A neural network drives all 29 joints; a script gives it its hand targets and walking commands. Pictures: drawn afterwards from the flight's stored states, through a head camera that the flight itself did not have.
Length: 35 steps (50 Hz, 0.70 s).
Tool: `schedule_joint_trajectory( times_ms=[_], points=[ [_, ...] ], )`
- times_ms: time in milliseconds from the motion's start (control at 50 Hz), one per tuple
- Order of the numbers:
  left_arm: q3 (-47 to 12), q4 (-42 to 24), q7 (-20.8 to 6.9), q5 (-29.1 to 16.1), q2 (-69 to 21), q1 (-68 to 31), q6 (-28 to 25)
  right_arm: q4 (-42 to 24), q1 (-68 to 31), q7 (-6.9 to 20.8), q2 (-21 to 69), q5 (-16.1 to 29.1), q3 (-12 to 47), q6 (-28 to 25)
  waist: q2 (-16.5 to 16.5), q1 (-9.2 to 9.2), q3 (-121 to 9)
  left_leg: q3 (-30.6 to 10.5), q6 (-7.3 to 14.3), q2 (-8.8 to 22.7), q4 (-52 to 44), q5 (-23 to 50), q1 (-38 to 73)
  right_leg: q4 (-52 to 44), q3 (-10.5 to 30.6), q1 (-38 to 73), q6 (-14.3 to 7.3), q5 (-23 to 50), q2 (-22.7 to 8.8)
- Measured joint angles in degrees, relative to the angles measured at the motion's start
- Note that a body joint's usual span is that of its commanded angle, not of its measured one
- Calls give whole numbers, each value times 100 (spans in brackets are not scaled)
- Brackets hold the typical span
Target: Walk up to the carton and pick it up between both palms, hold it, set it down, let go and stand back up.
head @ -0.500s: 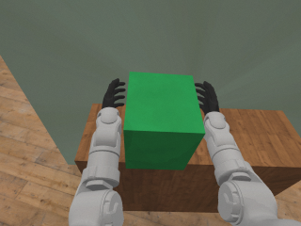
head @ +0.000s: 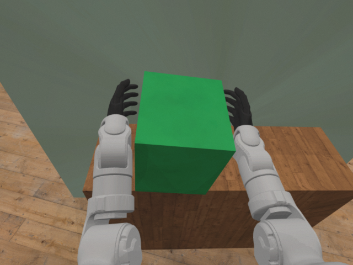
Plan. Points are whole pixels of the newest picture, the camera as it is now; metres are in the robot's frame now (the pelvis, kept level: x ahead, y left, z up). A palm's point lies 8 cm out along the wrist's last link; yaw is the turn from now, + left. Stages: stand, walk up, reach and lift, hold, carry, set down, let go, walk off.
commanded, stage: reach and lift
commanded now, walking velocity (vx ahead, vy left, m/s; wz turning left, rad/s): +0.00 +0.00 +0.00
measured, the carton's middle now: (177, 137) +0.39 -0.01 +0.08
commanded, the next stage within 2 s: hold in 1.04 s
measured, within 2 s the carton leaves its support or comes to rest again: neither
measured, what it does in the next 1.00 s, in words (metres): stands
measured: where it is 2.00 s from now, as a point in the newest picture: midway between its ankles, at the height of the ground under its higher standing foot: outside the picture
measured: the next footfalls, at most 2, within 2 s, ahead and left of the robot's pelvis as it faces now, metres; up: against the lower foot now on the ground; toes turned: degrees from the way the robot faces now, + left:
none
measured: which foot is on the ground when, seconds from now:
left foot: down 0.00-1.00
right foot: down 0.00-1.00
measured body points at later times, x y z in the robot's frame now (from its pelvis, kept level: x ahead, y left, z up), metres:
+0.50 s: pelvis +0.00 +0.00 +0.00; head -0.01 +0.03 +0.45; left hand +0.40 +0.12 +0.18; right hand +0.38 -0.16 +0.15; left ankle +0.01 +0.11 -0.75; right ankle +0.04 -0.11 -0.75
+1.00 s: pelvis +0.00 +0.00 +0.00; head -0.02 +0.03 +0.45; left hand +0.40 +0.13 +0.20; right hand +0.38 -0.15 +0.17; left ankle +0.01 +0.11 -0.75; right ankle +0.04 -0.11 -0.75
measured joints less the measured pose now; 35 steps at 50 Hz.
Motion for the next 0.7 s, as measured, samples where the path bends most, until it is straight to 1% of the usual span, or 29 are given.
schedule_joint_trajectory(
  times_ms=[100,240,380,700],
  points=[
    [-39,-260,-75,68,-15,32,182,-205,85,-48,-6,115,108,77,-23,-41,78,5,15,-8,16,-27,96,-18,6,110,16,-5,-6],
    [-69,-516,-143,134,-29,23,388,-370,138,-90,-14,208,196,131,-37,-47,155,29,30,-14,21,-41,160,-30,29,175,27,0,-12],
    [-65,-634,-189,179,-25,-48,523,-439,115,-108,-14,227,213,163,-32,-43,203,32,32,-15,8,-38,195,-45,31,209,26,3,-11],
    [-20,-835,-302,208,12,-74,689,-577,71,-207,-42,348,371,269,-16,-97,263,-6,6,12,-12,-54,308,-70,-7,336,5,-24,17]
  ],
)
